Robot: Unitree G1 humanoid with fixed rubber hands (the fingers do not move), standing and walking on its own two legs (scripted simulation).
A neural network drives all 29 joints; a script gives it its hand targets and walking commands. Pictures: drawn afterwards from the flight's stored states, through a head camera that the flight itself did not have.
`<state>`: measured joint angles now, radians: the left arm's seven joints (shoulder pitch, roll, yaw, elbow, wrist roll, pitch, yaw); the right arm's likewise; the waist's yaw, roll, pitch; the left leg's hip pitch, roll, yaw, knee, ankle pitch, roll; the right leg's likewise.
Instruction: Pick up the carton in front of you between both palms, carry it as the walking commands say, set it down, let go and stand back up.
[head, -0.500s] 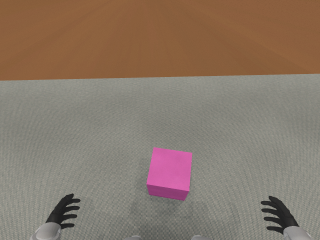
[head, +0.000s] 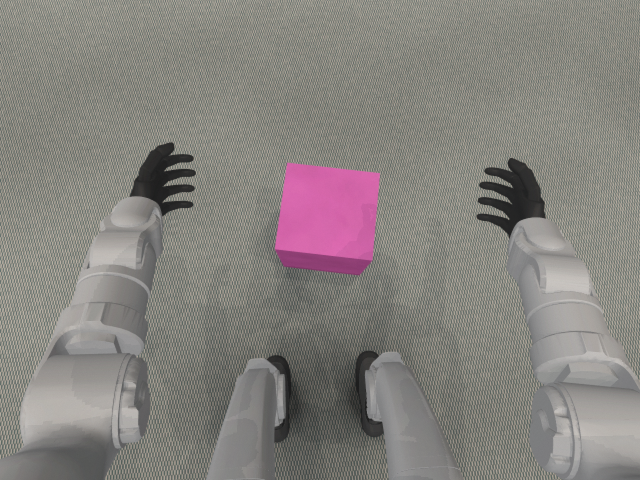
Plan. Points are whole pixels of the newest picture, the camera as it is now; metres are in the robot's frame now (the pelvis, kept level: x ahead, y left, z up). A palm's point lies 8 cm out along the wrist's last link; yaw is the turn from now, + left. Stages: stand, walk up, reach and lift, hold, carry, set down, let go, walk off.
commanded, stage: reach and lift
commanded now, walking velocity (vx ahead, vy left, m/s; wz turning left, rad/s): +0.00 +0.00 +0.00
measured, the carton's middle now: (326, 224) +0.54 -0.03 -0.56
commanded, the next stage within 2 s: none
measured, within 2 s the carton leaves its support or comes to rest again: neither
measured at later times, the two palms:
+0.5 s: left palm (207, 132) +0.58 +0.16 -0.16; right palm (462, 162) +0.52 -0.22 -0.16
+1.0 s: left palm (239, 197) +0.56 +0.16 -0.40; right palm (421, 216) +0.50 -0.22 -0.39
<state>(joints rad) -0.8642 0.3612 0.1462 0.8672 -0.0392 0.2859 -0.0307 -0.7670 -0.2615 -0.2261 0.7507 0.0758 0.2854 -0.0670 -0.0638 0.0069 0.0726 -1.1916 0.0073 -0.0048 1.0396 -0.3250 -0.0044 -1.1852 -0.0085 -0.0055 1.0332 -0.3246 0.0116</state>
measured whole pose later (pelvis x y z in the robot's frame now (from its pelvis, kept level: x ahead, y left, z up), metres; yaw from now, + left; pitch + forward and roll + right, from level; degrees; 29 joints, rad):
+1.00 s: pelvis -0.03 +0.01 -0.25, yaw -2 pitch +46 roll -2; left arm -1.52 0.46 0.04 1.09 -0.17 0.16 0.08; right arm -1.36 -0.29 -0.25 0.94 0.19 0.15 -0.15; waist -0.08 0.00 0.19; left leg -2.21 -0.03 -0.04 1.96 -0.54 -0.02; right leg -2.19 0.02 0.01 1.93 -0.53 0.04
